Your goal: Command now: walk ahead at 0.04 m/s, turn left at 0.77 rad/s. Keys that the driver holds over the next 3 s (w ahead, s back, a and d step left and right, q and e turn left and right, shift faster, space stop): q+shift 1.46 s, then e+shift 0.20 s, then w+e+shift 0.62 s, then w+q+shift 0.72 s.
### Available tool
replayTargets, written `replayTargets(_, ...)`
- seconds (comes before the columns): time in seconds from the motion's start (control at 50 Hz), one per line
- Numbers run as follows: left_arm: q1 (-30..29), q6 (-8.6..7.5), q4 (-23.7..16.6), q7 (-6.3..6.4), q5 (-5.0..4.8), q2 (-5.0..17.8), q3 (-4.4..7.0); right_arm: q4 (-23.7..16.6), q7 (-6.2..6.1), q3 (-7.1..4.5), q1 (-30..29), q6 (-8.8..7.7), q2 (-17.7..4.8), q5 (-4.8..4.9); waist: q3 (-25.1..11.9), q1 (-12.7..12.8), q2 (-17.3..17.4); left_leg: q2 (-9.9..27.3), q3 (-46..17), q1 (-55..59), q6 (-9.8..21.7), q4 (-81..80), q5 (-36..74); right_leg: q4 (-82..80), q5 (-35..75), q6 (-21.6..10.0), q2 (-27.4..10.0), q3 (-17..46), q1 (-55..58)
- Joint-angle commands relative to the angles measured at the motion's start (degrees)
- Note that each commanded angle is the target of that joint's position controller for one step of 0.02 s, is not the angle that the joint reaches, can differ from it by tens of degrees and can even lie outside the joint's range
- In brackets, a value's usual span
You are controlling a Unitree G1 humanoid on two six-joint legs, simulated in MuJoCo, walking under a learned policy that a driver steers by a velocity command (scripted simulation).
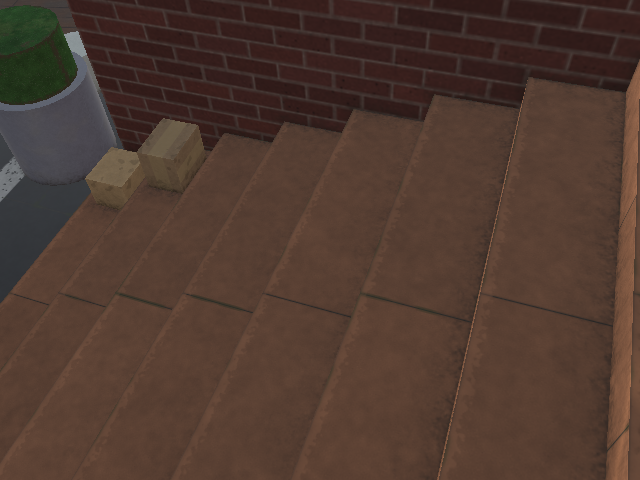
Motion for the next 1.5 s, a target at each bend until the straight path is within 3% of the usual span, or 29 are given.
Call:
replayTargets(0.02, 3.3, 0.17, -3.1, 0.28, 0.59, 4.9, 1.23, -4.4, 0.81, -0.31, -0.4, 0.36, -2.0, -0.28, -3.0, 1.6, -7.5, 2.3, 0.0, -0.7, -1.0, -6.1, 2.8, -14.3, 23.3, -4.4, -14.4, 9.3, 6.0)
replayTargets(0.22, 6.2, 2.70, -4.9, 0.06, 0.78, 7.1, 3.87, -6.4, 3.35, -1.55, -6.6, -0.13, -3.2, 3.90, -2.6, 7.0, -9.2, 3.1, 8.3, 16.3, 2.3, -38.9, 2.0, 4.4, 17.0, 1.3, -20.7, 1.8, 4.7)
replayTargets(0.28, 6.8, 3.98, -3.4, 0.07, -2.06, 7.0, 3.93, 0.0, 2.40, -2.43, 7.2, -2.66, -3.2, 1.95, -9.3, -0.7, 0.2, 1.4, 7.1, 37.8, 7.0, -53.3, 8.7, 32.2, 12.0, 1.7, -15.7, -3.8, -1.9)
replayTargets(0.3, 9.4, 3.81, -2.7, -0.50, -1.92, 4.7, 3.72, 1.4, 2.39, -3.32, 9.2, -4.01, -9.6, 0.73, -9.6, 0.4, 12.1, 7.7, -2.7, 51.1, 8.6, -39.0, 40.0, 53.9, -23.7, 2.9, -7.4, -3.8, -23.3)
replayTargets(0.32, 5.3, 3.13, -5.0, -0.96, -1.31, 5.4, 3.93, 0.1, 3.37, -4.46, 13.9, -3.73, -16.2, 2.61, -13.9, -4.1, 12.2, 19.0, -13.6, 57.6, 15.1, -28.1, 76.6, 69.4, -29.6, 5.9, -3.7, 0.9, -38.6)
replayTargets(0.34, -3.9, 1.78, -10.5, -0.03, -0.62, 4.9, 3.08, -0.2, 3.09, -5.99, 18.0, -3.44, -20.1, 2.90, -24.9, -10.3, 9.3, 28.5, -32.4, 59.4, 23.8, -43.4, 53.7, 72.2, -27.4, 7.6, -1.2, 7.7, -42.6)
replayTargets(0.36, -8.6, 1.24, -11.5, 1.15, 0.82, 4.2, 2.42, -0.4, 1.70, -5.30, 13.9, -3.00, -18.5, 2.44, -20.2, -7.4, 6.7, 28.4, -35.3, 54.4, 25.7, -50.1, 26.4, 73.9, -17.9, 6.5, -1.5, 13.7, -46.4)
replayTargets(0.4, -9.0, 2.34, -8.9, 1.00, 1.90, 5.8, 2.36, -1.4, -0.71, -1.74, 3.8, -2.75, -10.2, 1.40, -8.5, -1.9, 5.4, 22.0, -28.2, 39.2, 23.0, -50.7, 13.0, 68.8, -5.4, 5.8, -0.3, 16.3, -43.6)
replayTargets(0.44, -5.8, 4.63, -7.5, 1.23, 2.82, 5.6, 2.28, -1.6, -0.50, -0.05, -0.6, -3.05, -6.9, 1.21, -5.2, 2.5, 2.1, 16.9, -23.9, 25.2, 19.9, -50.0, 12.0, 64.8, -1.7, 5.4, 2.5, 15.8, -36.1)
replayTargets(0.7, -14.4, 4.28, -17.0, -1.19, 2.26, 1.5, -1.85, -2.5, -1.39, -1.31, 4.9, -4.02, -9.4, 0.44, -8.5, -1.6, 6.0, 9.1, -31.0, 26.1, 19.4, -55.7, 7.0, 51.4, -10.0, 4.5, 6.4, 14.7, -25.5)
replayTargets(0.74, -9.7, 3.71, -16.3, -2.63, 1.56, 1.4, -2.38, -3.2, -0.99, -1.72, 1.4, -3.27, -9.5, 1.25, -8.8, 0.0, 10.1, 5.6, -26.6, 17.1, 15.9, -60.8, 2.4, 35.6, -17.1, 2.4, 7.4, 12.0, -7.8)
replayTargets(0.78, 8.2, 4.03, -11.2, -3.95, 0.44, 3.2, -1.06, -5.6, -0.81, -2.08, -4.7, -3.07, -7.6, 2.78, -6.4, 7.2, 13.1, 2.0, -27.3, -5.8, 10.7, -63.4, -14.7, 20.4, -21.2, -0.2, 10.1, 13.3, 21.5)
replayTargets(0.8, 19.2, 3.86, -7.6, -4.19, 1.48, 9.4, 1.24, -8.3, -0.87, -0.86, -9.3, -3.59, -2.1, 2.80, -0.3, 14.1, -5.6, -4.4, -23.1, -18.5, 5.8, -41.8, -34.8, -1.8, -29.7, -1.3, 4.1, 26.1, 25.3)
replayTargets(0.82, 22.5, 3.03, -7.5, -3.72, -0.80, 15.3, 1.47, -13.4, -0.06, 0.88, -11.9, -5.04, 3.9, 1.56, 0.6, 12.7, -24.4, -11.0, -16.6, -32.4, 2.2, -17.9, -46.3, -13.7, 0.7, 2.4, -19.0, 54.7, 22.9)
replayTargets(0.84, 18.7, 2.58, -7.5, -2.04, -0.94, 14.5, 1.15, -13.7, -0.03, -1.00, -19.8, -6.50, -3.3, -1.05, 5.2, 14.3, -16.2, -7.1, -20.1, -31.4, 0.5, -12.4, -38.0, -25.3, 12.6, 2.0, -16.9, 64.1, 8.0)
replayTargets(0.86, 5.2, 1.53, -8.9, -1.25, 2.21, 12.6, 0.23, -13.3, 0.18, -1.42, -14.3, -6.31, -3.7, 0.12, 6.1, 3.8, -15.2, -7.8, -19.8, -27.3, -0.2, -5.7, -31.0, -25.4, 4.4, -1.0, -17.1, 60.5, -0.3)
replayTargets(0.88, -3.4, 1.07, -10.0, -1.56, 3.09, 9.9, -0.28, -11.1, 0.12, -1.42, -9.7, -5.38, -4.4, -0.07, 4.7, -1.2, -15.3, -7.0, -16.4, -21.4, -0.4, 3.1, -23.3, -21.8, 1.8, -2.1, -14.8, 49.9, -6.9)
replayTargets(0.94, -12.5, 1.47, -11.6, -2.79, 1.44, 2.8, -2.02, -4.8, -0.39, -1.99, -0.5, -0.77, -6.1, 0.57, -0.3, -8.2, -9.5, -6.5, -5.5, -4.6, 0.0, 21.1, -2.2, -14.8, -1.4, -2.2, -9.5, 24.0, -21.2)
replayTargets(1.0, -3.8, 1.38, -8.9, -2.10, 0.16, 6.7, -0.05, -3.9, 0.08, -0.66, -1.7, 0.86, -3.4, 0.08, -2.0, -5.5, -3.9, -3.5, -1.5, -7.4, 0.8, 20.6, 5.1, -9.4, 8.6, -0.6, -8.9, 15.7, -9.8)
replayTargets(1.1, 14.5, 1.25, -5.1, -1.22, 2.91, 9.8, 1.84, -6.0, -0.63, -0.47, -12.8, -0.08, -2.7, -0.37, -5.9, 6.1, -8.8, 0.2, -0.9, -20.1, -0.5, 11.0, -3.4, -5.8, 26.4, 0.1, -13.4, 13.0, 19.0)
replayTargets(1.2, 12.3, 2.37, -5.1, -1.78, 3.49, 12.2, 2.92, -7.5, 0.29, 0.12, -14.2, -0.01, -1.0, 1.91, -5.6, 5.6, -12.3, 1.6, 5.4, -7.8, 1.1, -3.3, -11.4, -8.3, 34.3, -1.8, -19.2, 7.1, 14.3)
replayTargets(1.28, 4.7, 1.39, -5.2, -3.37, 0.50, 14.1, 4.37, -5.7, 0.80, -0.28, -7.1, 0.60, -2.0, 3.24, -8.1, 0.5, -12.8, 2.0, 9.2, 11.0, 5.5, -14.8, -24.5, -6.3, 41.2, 1.7, -20.7, 1.8, 8.6)
replayTargets(1.3, 4.8, 1.80, -4.1, -3.80, -0.59, 14.9, 4.91, -3.8, 0.79, -0.69, -1.2, -0.23, -2.7, 3.46, -9.9, -2.2, -9.8, 0.6, 8.7, 19.2, 6.7, -20.0, -22.3, 3.1, 45.3, 2.2, -17.8, -1.2, 6.9)
replayTargets(1.32, 4.6, 2.30, -4.6, -4.20, -1.24, 15.5, 5.65, -1.4, 0.28, -1.42, 6.3, -1.59, -5.8, 3.34, -12.1, -6.1, 1.1, 2.2, 0.7, 32.3, 8.5, -26.7, 2.8, 21.3, 36.1, 4.2, -12.9, -3.1, -4.7)
replayTargets(1.34, -3.1, 2.47, -11.0, -4.69, -0.82, 10.0, 3.92, 0.4, -0.85, -3.26, 5.6, -0.70, -13.4, 4.92, -9.8, -4.7, 20.0, 9.3, -21.7, 36.6, 13.0, -31.5, 33.0, 35.0, -10.2, 5.8, -3.1, 1.1, -26.0)
replayTargets(1.36, -7.4, 2.50, -14.0, -3.86, 1.34, 9.7, 2.13, -1.9, -0.49, -3.15, 5.2, -0.92, -14.1, 5.21, -12.9, -5.5, 13.7, 15.0, -32.4, 32.3, 15.4, -39.7, 24.5, 36.0, -12.0, 7.3, -2.7, 10.9, -26.3)
replayTargets(1.38, -6.2, 3.12, -11.6, -2.92, 0.94, 11.3, 2.86, -2.6, -0.27, -1.90, 1.6, -1.04, -11.4, 3.60, -10.1, -2.5, 4.1, 14.9, -30.9, 26.9, 15.4, -44.3, 10.4, 32.1, -7.3, 7.8, -1.8, 13.7, -23.1)
replayTargets(1.42, -2.1, 3.33, -10.0, -1.73, 1.81, 10.2, 2.53, -3.7, -1.45, -0.52, -5.2, -1.19, -8.9, 1.51, -4.8, 3.2, 7.0, 12.1, -30.0, 18.9, 16.6, -41.4, 9.3, 30.8, 1.5, 8.2, 0.1, 15.7, -22.4)
replayTargets(1.5, 2.0, 4.64, -5.8, -1.01, 3.12, 10.5, 2.59, -5.4, -1.80, 0.88, -8.0, -2.72, -5.9, 1.73, -11.0, 4.6, 3.5, 7.7, -24.7, 19.9, 15.3, -38.7, 16.2, 34.3, 9.6, 7.0, 3.3, 16.1, -17.9)
Next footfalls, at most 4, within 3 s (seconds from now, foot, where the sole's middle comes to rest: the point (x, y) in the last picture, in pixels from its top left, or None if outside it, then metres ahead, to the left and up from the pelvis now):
0.28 left None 0.08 0.15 -0.87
0.78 right None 0.11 -0.11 -0.74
1.30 left None -0.06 -0.01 -0.74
2.00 right None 0.10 -0.14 -0.74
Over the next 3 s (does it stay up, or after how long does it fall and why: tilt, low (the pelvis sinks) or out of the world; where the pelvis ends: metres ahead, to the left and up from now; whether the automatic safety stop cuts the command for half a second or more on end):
stays up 0.34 0.43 -0.26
